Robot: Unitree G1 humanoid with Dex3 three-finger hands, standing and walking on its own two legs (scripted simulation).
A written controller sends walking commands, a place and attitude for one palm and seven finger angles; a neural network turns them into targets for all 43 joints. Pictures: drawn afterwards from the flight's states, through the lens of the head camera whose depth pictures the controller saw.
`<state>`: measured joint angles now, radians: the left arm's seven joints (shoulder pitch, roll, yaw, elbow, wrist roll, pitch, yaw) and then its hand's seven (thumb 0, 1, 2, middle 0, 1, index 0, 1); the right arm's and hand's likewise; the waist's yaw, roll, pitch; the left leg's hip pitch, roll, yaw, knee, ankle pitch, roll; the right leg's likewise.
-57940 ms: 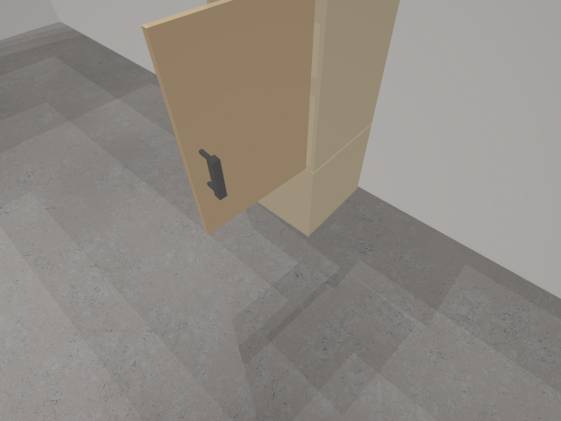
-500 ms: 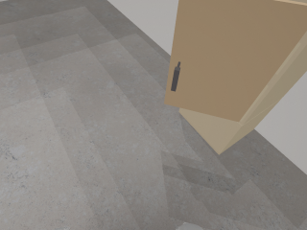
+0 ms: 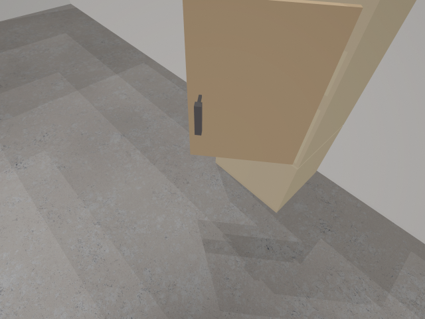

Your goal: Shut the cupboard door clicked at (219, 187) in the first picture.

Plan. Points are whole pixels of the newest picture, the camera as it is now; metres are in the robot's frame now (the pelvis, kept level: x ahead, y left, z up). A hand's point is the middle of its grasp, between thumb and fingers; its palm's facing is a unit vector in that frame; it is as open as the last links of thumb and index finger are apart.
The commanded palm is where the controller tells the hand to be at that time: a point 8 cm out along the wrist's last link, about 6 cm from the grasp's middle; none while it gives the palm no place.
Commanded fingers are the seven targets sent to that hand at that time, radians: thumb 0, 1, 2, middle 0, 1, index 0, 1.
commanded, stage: take the last steps up to it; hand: left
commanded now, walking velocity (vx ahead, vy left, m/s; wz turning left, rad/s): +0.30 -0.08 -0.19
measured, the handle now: (199, 115) +0.73 +0.08 -0.10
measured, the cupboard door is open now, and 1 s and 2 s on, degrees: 40 40 40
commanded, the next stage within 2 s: come to a stop and stand still in 0.72 s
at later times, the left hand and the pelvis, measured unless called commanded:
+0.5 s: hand (162, 285) +0.22 +0.13 -0.17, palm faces -0.16 -0.96 -0.21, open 7.4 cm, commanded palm none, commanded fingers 0.00 0.90 0.90 -0.20 -0.30 -0.20 -0.30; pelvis +0.10 -0.05 -0.01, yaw -7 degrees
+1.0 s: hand (185, 291) +0.21 +0.07 -0.19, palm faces +0.00 -0.99 -0.12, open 7.3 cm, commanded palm none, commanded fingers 0.00 0.90 0.90 -0.20 -0.30 -0.20 -0.30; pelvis +0.24 -0.07 -0.01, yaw -5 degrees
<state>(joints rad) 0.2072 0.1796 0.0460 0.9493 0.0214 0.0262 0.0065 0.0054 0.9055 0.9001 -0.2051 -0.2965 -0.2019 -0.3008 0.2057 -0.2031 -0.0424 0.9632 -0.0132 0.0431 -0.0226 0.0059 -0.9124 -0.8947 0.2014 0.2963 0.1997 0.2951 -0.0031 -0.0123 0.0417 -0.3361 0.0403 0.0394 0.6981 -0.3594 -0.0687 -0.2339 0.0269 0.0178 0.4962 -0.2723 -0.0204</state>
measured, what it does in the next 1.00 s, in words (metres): walks ahead: left foot, then right foot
